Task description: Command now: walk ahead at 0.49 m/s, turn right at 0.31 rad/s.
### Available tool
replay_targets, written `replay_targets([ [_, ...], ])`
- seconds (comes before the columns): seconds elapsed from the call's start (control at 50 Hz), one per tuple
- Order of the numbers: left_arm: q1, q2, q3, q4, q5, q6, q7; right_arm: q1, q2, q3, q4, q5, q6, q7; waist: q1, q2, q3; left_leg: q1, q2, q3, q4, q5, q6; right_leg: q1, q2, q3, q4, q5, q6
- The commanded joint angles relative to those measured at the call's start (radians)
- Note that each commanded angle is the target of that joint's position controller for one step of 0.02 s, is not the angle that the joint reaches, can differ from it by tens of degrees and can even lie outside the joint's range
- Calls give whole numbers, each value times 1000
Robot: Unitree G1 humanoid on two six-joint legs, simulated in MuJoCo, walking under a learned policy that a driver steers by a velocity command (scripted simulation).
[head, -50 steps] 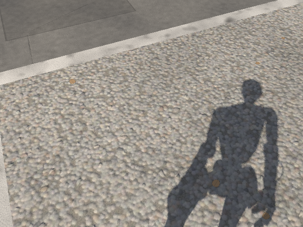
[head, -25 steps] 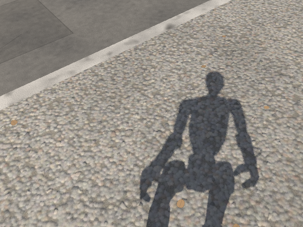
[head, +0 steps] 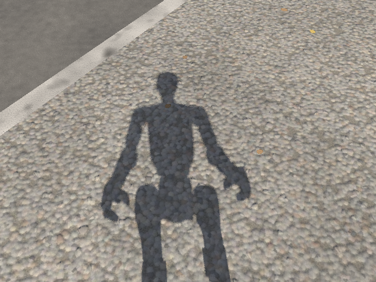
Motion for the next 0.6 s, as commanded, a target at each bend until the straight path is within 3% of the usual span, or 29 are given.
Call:
replay_targets([
  [0.02,40,23,6,-64,3,-6,-5,42,-76,-15,-14,1,-14,7,15,91,-42,154,272,-293,-249,51,196,-168,-106,19,-48,53,0],
  [0.1,-95,16,-11,-124,23,-12,-9,78,-137,-30,12,14,-10,0,-3,68,-7,152,278,-207,-295,140,213,-232,-140,-22,-274,193,25],
  [0.18,-228,16,-21,-159,14,-24,-24,131,-163,-30,33,28,9,-3,-50,89,11,141,235,-105,-274,154,166,-146,-99,-84,-513,359,32],
  [0.24,-305,37,-18,-195,4,-26,-36,187,-176,-29,59,37,23,-2,-70,106,25,209,274,-121,-243,113,148,-130,-81,-91,-599,341,19],
  [0.28,-316,58,-12,-212,3,-30,-44,191,-187,-31,68,39,35,-4,-54,115,26,261,304,-132,-202,129,131,-104,-66,-99,-646,279,-8],
  [0.3,-283,72,-3,-207,6,-34,-45,186,-190,-30,71,40,42,-5,-25,115,13,259,304,-137,-152,192,119,-31,-48,-111,-681,261,-21],
  [0.32,-188,101,15,-181,11,-36,-42,176,-186,-25,70,39,47,-7,33,107,-36,243,270,-114,-37,326,98,111,-18,-131,-715,253,-39],
  [0.34,-15,158,44,-136,16,-37,-32,171,-156,-13,61,30,48,-9,109,78,-140,149,212,-72,177,354,65,355,-48,-95,-713,262,-71],
  [0.36,159,263,69,-117,35,-31,-17,176,-84,16,21,-6,41,-11,155,-108,-297,-68,119,-11,547,9,11,633,-301,178,-709,383,-135],
  [0.38,155,285,66,-117,55,-25,-25,304,-2,35,30,25,23,-10,84,-324,-397,-352,-12,-101,804,-469,-26,798,-465,562,-848,383,-268],
  [0.4,117,181,43,-125,45,-29,-29,261,-130,2,53,47,21,-15,100,-152,-300,-402,35,-191,897,-441,-28,691,-431,475,-852,484,-235],
  [0.42,38,133,26,-136,37,-35,-32,200,-150,-9,36,52,26,-20,72,-108,-204,-409,69,-177,888,-368,-27,576,-394,286,-837,656,-199],
  [0.44,-36,97,16,-140,34,-39,-40,177,-130,-11,40,42,40,-29,33,-41,-167,-364,111,-158,845,-312,-41,475,-341,161,-850,756,-172],
  [0.46,-91,74,13,-140,31,-40,-43,169,-120,-18,39,32,57,-34,4,-48,-125,-325,135,-146,791,-268,-50,389,-302,73,-878,771,-151],
  [0.52,-141,82,19,-124,54,-51,-27,192,-70,-23,28,32,101,-33,-47,-71,-103,-233,125,-114,769,-155,-69,263,-270,-67,-940,869,-157],
  [0.6,-140,109,28,-97,48,-30,14,96,-48,-24,-42,18,119,-29,-36,-61,-71,-277,134,-94,580,-19,-80,277,-269,-176,-970,798,-157],
])
Keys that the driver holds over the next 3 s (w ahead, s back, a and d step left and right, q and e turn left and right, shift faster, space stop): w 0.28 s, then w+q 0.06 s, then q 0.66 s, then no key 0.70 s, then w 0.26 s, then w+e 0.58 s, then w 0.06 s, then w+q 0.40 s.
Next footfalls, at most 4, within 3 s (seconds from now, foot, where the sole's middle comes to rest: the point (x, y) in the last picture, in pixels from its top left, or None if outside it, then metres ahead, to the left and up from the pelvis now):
0.34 right None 0.34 -0.17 -0.78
0.86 left None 0.43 0.07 -0.78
1.28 right None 0.47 -0.17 -0.78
2.42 right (201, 188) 0.84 -0.03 -0.78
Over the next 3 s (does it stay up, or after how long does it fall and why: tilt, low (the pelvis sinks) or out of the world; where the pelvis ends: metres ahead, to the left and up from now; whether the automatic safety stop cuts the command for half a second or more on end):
stays up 0.99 0.10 -0.02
